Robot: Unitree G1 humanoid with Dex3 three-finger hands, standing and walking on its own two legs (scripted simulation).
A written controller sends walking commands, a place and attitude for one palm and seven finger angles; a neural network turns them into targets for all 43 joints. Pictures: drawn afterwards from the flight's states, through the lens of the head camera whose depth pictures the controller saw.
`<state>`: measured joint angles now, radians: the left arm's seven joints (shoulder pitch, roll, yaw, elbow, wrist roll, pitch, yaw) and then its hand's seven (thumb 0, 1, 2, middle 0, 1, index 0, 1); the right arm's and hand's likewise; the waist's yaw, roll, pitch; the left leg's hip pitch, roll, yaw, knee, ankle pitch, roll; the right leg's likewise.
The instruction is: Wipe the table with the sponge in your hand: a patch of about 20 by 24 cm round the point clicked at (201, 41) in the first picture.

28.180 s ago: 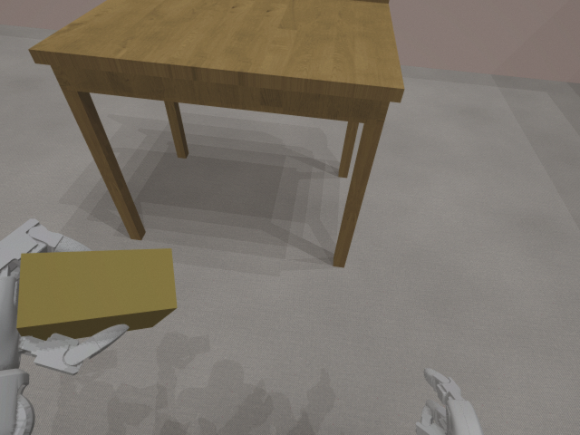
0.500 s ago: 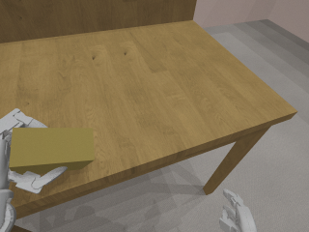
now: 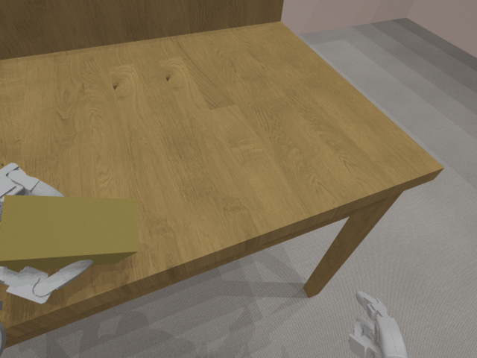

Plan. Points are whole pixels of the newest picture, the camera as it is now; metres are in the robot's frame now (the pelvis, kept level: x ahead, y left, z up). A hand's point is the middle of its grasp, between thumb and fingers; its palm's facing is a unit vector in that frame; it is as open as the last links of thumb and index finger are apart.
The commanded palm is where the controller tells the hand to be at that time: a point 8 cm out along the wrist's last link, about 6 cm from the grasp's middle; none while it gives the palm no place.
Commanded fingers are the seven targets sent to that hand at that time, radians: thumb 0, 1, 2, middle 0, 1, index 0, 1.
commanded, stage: shuffle to correct the standing spot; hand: left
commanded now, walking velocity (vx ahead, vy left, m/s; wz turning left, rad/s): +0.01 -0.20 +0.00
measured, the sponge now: (90, 235) +0.23 +0.20 +0.15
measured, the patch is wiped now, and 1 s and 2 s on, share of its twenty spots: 0.00 0.00 0.00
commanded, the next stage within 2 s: none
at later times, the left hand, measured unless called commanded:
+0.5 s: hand (32, 254) +0.20 +0.25 +0.17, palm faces +0.36 -0.85 -0.38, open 10.1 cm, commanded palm +0.14 +0.28 +0.18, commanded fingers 0.00 0.10 1.30 -1.20 -1.60 -1.20 -1.60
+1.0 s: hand (32, 247) +0.20 +0.25 +0.17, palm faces +0.34 -0.85 -0.40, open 10.1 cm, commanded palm +0.15 +0.29 +0.18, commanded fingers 0.00 0.10 1.30 -1.20 -1.60 -1.20 -1.60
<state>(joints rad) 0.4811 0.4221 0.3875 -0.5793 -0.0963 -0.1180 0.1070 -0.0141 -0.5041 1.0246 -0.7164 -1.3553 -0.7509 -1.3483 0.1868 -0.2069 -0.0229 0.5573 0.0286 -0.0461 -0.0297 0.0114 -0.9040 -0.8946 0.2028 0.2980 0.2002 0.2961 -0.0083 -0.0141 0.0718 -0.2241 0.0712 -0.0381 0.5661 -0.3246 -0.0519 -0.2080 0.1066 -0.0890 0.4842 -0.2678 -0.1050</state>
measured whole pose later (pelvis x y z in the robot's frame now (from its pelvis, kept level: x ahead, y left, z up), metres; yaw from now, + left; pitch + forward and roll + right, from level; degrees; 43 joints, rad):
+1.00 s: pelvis -0.01 +0.01 +0.00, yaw +1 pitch -1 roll -1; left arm 0.50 0.42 0.37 -0.58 -0.10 -0.10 0.11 -0.01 -0.51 1.03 -0.72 -1.35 -0.75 -1.35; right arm 0.20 -0.19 -0.01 0.55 0.03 -0.03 -0.03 0.01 -0.90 -0.89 0.20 0.30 0.20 0.30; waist 0.00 -0.01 0.07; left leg -0.23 0.07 -0.02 0.56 -0.31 -0.05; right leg -0.21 0.09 -0.10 0.48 -0.26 -0.10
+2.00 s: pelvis -0.01 +0.00 +0.00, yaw +2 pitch -1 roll -1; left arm 0.50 0.42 0.37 -0.57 -0.10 -0.09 0.11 -0.01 -0.51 1.03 -0.72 -1.35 -0.75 -1.34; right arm 0.18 -0.19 0.00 0.54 0.04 -0.02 -0.02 0.01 -0.90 -0.89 0.20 0.30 0.20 0.30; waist 0.00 0.00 0.07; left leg -0.23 0.07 -0.04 0.55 -0.30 -0.05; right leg -0.20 0.10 -0.11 0.45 -0.24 -0.10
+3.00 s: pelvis +0.00 -0.01 +0.00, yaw +2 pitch +0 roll -1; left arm 0.49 0.41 0.36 -0.55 -0.10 -0.08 0.12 -0.01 -0.51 1.03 -0.72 -1.35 -0.76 -1.34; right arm 0.18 -0.20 0.00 0.54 0.04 -0.02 -0.02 0.01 -0.90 -0.89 0.20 0.30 0.20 0.30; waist 0.00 0.02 0.06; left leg -0.23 0.08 -0.04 0.55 -0.30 -0.06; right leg -0.20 0.11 -0.12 0.45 -0.25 -0.12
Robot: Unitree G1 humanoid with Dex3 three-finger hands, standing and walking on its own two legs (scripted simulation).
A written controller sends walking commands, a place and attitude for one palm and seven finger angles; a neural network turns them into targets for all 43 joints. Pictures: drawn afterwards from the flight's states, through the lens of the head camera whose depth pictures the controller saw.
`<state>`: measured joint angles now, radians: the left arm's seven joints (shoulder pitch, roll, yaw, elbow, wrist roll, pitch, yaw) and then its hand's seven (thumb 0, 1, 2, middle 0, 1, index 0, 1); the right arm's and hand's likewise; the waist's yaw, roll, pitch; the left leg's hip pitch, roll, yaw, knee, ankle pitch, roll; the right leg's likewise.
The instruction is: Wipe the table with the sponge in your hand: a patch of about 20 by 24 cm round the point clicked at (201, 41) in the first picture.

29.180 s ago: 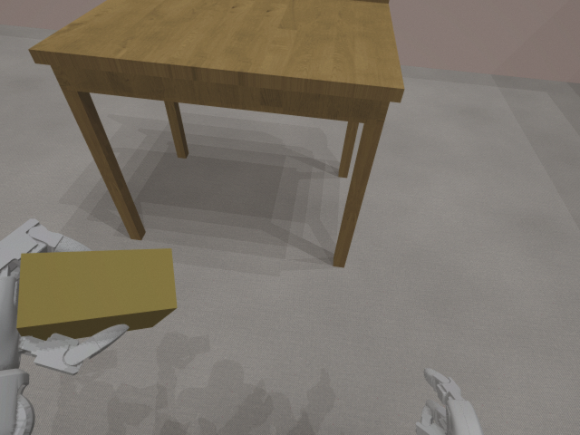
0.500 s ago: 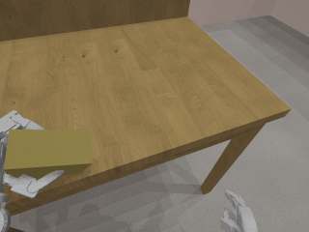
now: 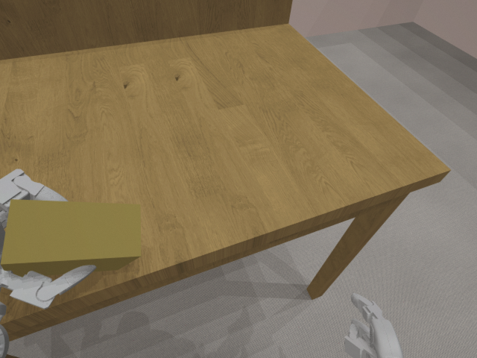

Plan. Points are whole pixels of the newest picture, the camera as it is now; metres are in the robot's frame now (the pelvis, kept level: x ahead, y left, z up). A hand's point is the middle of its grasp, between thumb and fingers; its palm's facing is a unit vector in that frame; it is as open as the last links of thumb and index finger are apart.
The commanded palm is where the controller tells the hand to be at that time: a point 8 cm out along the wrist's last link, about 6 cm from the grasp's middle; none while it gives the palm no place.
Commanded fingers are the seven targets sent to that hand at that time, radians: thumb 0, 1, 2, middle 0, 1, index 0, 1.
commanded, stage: shuffle to correct the standing spot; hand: left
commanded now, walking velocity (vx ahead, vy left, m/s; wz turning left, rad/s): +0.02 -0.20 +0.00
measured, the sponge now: (93, 240) +0.23 +0.20 +0.14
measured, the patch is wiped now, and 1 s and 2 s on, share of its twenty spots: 0.00 0.00 0.00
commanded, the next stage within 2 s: none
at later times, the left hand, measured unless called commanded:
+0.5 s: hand (52, 238) +0.22 +0.24 +0.17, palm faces +0.35 -0.85 -0.39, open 10.1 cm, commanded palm +0.16 +0.27 +0.18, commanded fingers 0.00 0.10 1.30 -1.20 -1.60 -1.20 -1.60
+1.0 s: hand (49, 238) +0.22 +0.24 +0.17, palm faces +0.33 -0.85 -0.42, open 10.1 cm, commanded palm +0.16 +0.28 +0.18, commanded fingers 0.00 0.10 1.30 -1.20 -1.60 -1.20 -1.60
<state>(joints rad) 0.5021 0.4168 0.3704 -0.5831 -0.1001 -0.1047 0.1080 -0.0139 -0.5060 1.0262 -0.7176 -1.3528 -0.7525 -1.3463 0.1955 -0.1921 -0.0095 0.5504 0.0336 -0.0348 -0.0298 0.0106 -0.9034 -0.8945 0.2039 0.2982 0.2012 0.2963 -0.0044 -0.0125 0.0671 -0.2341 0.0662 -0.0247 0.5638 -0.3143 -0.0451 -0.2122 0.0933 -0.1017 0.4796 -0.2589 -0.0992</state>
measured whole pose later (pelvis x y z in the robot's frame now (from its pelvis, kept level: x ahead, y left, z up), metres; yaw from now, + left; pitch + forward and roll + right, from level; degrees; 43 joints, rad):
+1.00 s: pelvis +0.00 +0.00 +0.00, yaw +1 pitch -1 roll -1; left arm 0.50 0.42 0.37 -0.57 -0.10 -0.09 0.11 -0.01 -0.51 1.03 -0.72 -1.35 -0.75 -1.34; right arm 0.18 -0.19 0.00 0.54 0.04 -0.02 -0.02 0.01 -0.90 -0.89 0.20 0.30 0.20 0.30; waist 0.00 0.00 0.07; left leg -0.23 0.07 -0.04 0.55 -0.30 -0.05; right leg -0.20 0.10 -0.11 0.45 -0.24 -0.10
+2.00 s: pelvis +0.00 -0.01 +0.00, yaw +1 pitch +0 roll -1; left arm 0.49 0.41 0.36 -0.55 -0.10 -0.08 0.12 -0.01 -0.51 1.03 -0.72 -1.35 -0.76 -1.34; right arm 0.18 -0.20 0.00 0.54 0.04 -0.02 -0.02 0.01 -0.90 -0.89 0.20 0.30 0.20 0.30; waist 0.00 0.02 0.06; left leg -0.23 0.08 -0.04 0.55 -0.30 -0.06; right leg -0.20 0.11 -0.12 0.45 -0.25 -0.12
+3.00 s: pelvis +0.00 -0.01 +0.00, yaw +1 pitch -1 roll -1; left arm 0.50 0.39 0.34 -0.54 -0.11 -0.08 0.13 -0.01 -0.51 1.03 -0.73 -1.34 -0.76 -1.34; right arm 0.20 -0.21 0.00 0.56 0.04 -0.01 -0.03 0.01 -0.90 -0.89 0.20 0.30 0.20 0.30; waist 0.00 0.01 0.03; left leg -0.23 0.07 -0.04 0.53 -0.29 -0.06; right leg -0.21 0.10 -0.12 0.45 -0.24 -0.11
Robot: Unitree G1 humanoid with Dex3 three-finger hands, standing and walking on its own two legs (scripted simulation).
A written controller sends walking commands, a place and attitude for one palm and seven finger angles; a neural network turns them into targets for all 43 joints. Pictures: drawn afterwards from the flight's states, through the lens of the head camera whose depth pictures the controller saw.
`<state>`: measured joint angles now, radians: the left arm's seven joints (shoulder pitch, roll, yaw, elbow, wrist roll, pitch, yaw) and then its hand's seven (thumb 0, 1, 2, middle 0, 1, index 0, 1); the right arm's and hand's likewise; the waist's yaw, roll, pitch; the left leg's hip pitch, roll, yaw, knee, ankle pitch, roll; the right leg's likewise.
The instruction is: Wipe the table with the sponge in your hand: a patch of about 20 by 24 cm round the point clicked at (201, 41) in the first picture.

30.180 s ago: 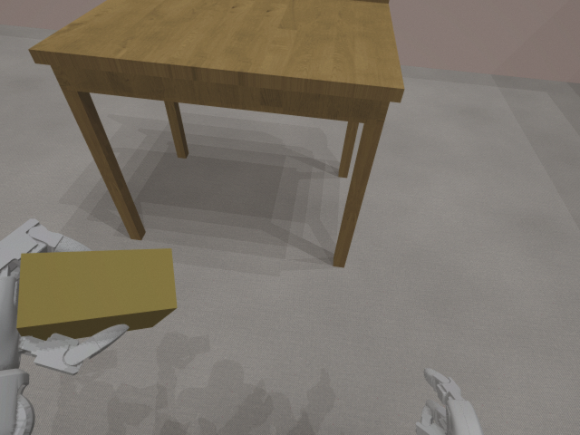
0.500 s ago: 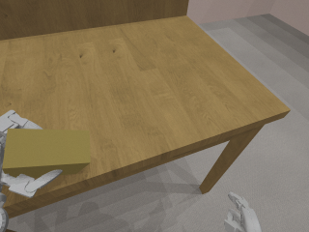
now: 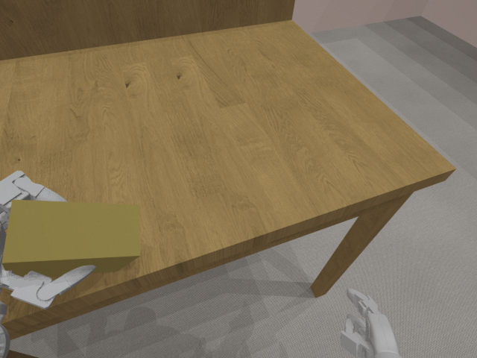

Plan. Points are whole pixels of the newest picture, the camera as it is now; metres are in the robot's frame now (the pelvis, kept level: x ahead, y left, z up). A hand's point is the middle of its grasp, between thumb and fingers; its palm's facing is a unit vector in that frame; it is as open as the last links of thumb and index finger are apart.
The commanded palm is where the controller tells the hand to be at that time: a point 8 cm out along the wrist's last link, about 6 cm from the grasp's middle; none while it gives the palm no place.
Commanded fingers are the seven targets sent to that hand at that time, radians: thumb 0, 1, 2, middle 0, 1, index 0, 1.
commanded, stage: shuffle to correct the standing spot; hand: left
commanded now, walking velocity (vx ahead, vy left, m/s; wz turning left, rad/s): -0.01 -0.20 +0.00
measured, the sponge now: (93, 241) +0.23 +0.20 +0.14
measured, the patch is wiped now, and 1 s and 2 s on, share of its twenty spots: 0.00 0.00 0.00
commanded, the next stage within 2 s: none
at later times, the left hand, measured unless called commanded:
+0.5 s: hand (51, 248) +0.21 +0.23 +0.17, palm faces +0.35 -0.85 -0.39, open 10.1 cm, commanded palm +0.15 +0.27 +0.18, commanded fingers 0.00 0.10 1.30 -1.20 -1.60 -1.20 -1.60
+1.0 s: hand (58, 239) +0.22 +0.23 +0.16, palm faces +0.34 -0.84 -0.42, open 10.1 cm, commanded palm +0.16 +0.27 +0.18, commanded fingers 0.00 0.10 1.30 -1.20 -1.60 -1.20 -1.60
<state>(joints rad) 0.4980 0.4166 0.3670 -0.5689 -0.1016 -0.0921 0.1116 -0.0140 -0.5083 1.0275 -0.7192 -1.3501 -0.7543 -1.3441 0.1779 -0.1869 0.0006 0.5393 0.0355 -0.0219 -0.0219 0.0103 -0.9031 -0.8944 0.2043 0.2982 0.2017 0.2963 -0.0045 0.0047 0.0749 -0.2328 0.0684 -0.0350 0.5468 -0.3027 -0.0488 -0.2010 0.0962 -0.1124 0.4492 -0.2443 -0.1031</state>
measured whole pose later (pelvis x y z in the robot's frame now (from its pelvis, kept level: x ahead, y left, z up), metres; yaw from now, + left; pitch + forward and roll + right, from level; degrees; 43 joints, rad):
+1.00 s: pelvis +0.00 -0.01 +0.00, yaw +0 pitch +0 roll -1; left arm 0.49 0.41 0.36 -0.55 -0.10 -0.08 0.12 -0.01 -0.51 1.03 -0.72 -1.35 -0.76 -1.34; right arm 0.18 -0.20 0.00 0.54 0.04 -0.02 -0.02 0.01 -0.90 -0.89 0.20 0.30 0.20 0.30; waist 0.00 0.02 0.06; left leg -0.23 0.08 -0.04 0.55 -0.30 -0.06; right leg -0.20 0.11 -0.12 0.45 -0.25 -0.12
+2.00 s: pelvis +0.00 -0.01 +0.00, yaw +0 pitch -1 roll -1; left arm 0.50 0.39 0.34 -0.54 -0.11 -0.08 0.13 -0.01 -0.51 1.03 -0.73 -1.34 -0.76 -1.34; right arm 0.20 -0.21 0.00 0.56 0.04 -0.01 -0.03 0.01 -0.90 -0.89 0.20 0.30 0.20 0.30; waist 0.00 0.01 0.03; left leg -0.23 0.07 -0.04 0.53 -0.29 -0.06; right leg -0.21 0.10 -0.12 0.45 -0.24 -0.11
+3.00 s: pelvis -0.05 +0.05 +0.00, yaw -1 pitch -4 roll -1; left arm 0.38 0.36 0.36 -0.44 0.00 -0.22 0.10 -0.01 -0.51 1.03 -0.73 -1.34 -0.76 -1.34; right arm 0.24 -0.18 0.03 0.58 0.01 -0.17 -0.01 0.01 -0.90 -0.89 0.21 0.30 0.20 0.30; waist 0.04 -0.03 0.04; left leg -0.19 -0.04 0.03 0.49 -0.24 0.06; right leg -0.22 0.02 -0.04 0.42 -0.14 -0.02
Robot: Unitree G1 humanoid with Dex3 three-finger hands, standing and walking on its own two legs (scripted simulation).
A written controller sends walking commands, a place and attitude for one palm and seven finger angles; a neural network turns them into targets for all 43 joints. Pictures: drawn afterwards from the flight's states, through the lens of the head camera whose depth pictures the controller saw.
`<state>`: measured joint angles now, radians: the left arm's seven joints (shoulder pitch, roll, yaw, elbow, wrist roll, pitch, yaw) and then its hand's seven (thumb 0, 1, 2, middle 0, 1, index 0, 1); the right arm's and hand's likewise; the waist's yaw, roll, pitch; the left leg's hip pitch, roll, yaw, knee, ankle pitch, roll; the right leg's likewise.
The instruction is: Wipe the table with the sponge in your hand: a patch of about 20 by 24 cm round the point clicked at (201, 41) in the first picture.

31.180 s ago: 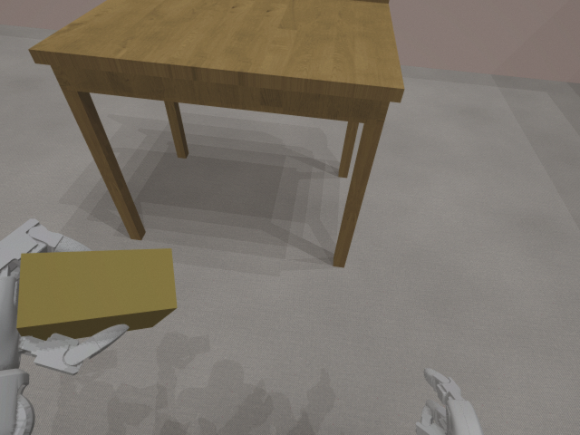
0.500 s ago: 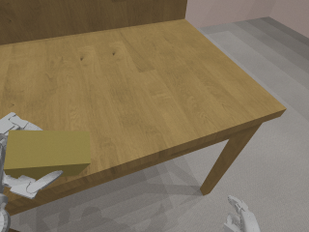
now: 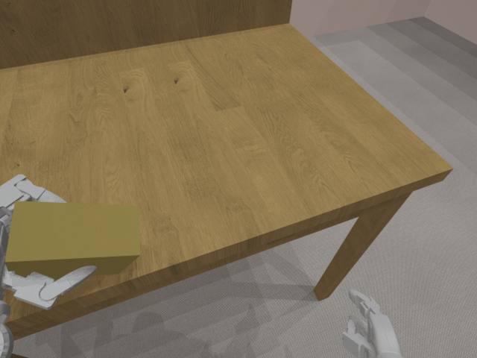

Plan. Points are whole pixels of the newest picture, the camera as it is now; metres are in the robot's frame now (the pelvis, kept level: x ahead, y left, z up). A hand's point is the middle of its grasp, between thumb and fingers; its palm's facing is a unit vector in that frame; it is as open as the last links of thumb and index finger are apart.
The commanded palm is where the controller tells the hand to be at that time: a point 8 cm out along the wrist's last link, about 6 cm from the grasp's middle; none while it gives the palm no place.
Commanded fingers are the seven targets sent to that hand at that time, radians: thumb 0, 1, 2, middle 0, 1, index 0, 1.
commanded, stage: shuffle to correct the standing spot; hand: left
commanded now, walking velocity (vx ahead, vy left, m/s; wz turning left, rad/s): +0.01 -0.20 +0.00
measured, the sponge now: (94, 243) +0.23 +0.20 +0.14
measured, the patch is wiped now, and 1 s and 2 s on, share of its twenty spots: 0.00 0.00 0.00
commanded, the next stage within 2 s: come to a stop and stand still in 1.02 s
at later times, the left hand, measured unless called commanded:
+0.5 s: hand (42, 253) +0.20 +0.24 +0.16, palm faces +0.35 -0.85 -0.39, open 10.1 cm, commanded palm +0.15 +0.28 +0.18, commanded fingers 0.00 0.10 1.30 -1.20 -1.60 -1.20 -1.60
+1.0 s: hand (42, 251) +0.21 +0.24 +0.17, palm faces +0.36 -0.85 -0.38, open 10.1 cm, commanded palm +0.15 +0.28 +0.18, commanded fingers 0.00 0.10 1.30 -1.20 -1.60 -1.20 -1.60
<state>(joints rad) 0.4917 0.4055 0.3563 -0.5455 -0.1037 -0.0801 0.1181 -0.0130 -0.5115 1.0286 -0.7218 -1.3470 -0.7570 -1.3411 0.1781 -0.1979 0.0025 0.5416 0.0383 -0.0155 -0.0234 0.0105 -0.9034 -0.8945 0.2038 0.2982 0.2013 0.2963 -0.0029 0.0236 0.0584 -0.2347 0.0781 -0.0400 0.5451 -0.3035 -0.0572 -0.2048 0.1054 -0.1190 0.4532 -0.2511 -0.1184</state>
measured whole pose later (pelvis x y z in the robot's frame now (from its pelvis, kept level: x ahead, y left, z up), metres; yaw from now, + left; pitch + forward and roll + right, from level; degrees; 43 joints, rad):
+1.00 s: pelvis -0.01 +0.00 +0.00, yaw +0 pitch -1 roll -1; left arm 0.50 0.39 0.34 -0.54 -0.11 -0.08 0.13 -0.01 -0.51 1.03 -0.73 -1.34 -0.76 -1.34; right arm 0.20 -0.21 0.00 0.56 0.04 -0.01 -0.03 0.01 -0.90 -0.89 0.20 0.30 0.20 0.30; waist 0.00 0.01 0.03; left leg -0.23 0.07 -0.04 0.53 -0.29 -0.06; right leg -0.21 0.10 -0.12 0.45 -0.24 -0.11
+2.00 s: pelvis -0.05 +0.06 +0.00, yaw -1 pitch -4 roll -1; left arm 0.38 0.36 0.36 -0.44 0.00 -0.22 0.10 -0.01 -0.51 1.03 -0.73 -1.34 -0.76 -1.34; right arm 0.24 -0.18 0.03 0.58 0.01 -0.17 -0.01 0.01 -0.90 -0.89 0.21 0.30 0.20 0.30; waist 0.04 -0.03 0.04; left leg -0.19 -0.04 0.03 0.49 -0.24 0.06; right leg -0.22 0.02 -0.04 0.42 -0.14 -0.02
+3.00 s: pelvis -0.02 +0.06 +0.01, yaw +0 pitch -2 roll -1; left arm 0.44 0.36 0.34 -0.47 -0.04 -0.17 0.12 -0.01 -0.51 1.03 -0.73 -1.34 -0.76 -1.33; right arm 0.21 -0.20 0.01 0.58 0.02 -0.11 -0.03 0.01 -0.90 -0.89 0.21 0.30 0.20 0.30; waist 0.02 -0.02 0.06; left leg -0.17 -0.04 0.00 0.44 -0.25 0.05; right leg -0.19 0.02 -0.06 0.37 -0.16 -0.02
